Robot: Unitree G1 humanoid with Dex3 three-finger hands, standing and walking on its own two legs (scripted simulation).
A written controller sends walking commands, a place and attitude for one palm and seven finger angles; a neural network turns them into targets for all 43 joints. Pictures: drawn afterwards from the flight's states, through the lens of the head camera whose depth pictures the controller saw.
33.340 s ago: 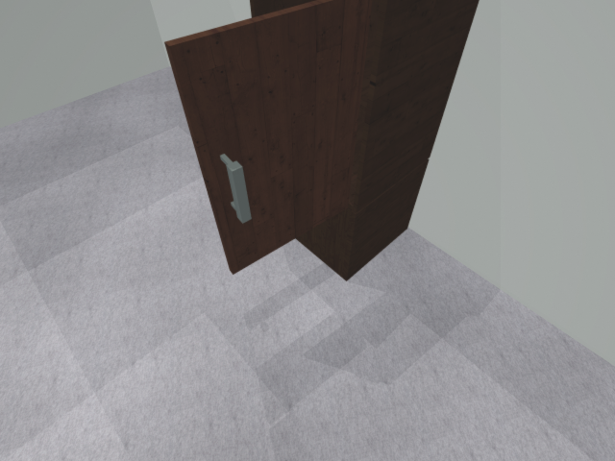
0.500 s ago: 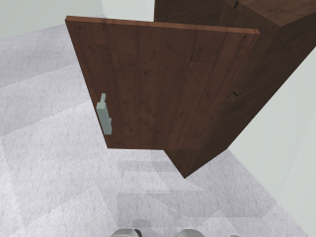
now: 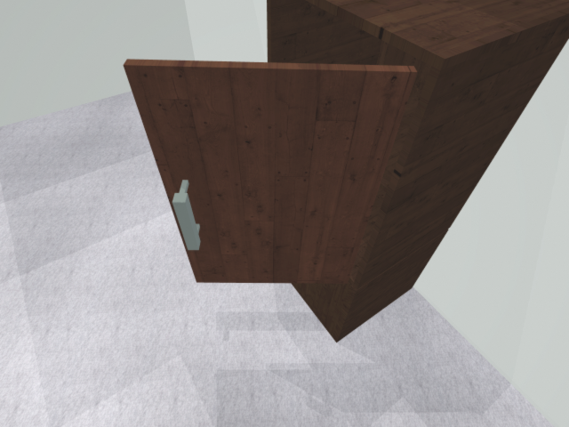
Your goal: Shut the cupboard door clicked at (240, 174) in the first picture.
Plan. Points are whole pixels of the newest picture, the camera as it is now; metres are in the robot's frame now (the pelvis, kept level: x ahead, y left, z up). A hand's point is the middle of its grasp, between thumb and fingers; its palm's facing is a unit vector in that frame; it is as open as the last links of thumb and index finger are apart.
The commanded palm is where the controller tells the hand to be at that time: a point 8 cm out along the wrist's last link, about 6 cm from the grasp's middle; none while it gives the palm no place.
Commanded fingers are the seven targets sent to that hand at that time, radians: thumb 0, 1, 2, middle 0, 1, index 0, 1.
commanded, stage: come to a stop and stand still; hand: left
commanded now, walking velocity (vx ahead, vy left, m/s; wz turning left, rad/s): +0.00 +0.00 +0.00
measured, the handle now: (189, 215) +0.49 +0.21 -0.04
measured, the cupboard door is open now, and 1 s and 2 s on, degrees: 56 56 56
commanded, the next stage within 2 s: look again from close up in 0.80 s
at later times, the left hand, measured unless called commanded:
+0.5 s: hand out of the picture +0.01 +0.16 -0.18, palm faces +0.02 -0.98 -0.17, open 7.4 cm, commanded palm none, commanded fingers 0.00 0.90 0.90 -0.20 -0.30 -0.20 -0.30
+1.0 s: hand out of the picture -0.03 +0.14 -0.18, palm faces +0.01 -0.99 -0.17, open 7.4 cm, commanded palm none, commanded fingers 0.00 0.90 0.90 -0.20 -0.30 -0.20 -0.30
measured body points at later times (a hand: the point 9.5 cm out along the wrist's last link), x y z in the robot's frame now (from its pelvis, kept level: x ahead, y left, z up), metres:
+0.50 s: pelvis +0.01 -0.01 +0.01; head +0.02 +0.00 +0.45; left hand +0.01 +0.21 -0.16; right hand +0.02 -0.24 -0.15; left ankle +0.01 +0.11 -0.74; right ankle -0.06 -0.13 -0.74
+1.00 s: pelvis -0.01 -0.02 +0.00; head +0.02 -0.02 +0.45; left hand -0.02 +0.19 -0.16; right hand -0.01 -0.24 -0.16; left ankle +0.01 +0.11 -0.74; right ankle -0.06 -0.13 -0.74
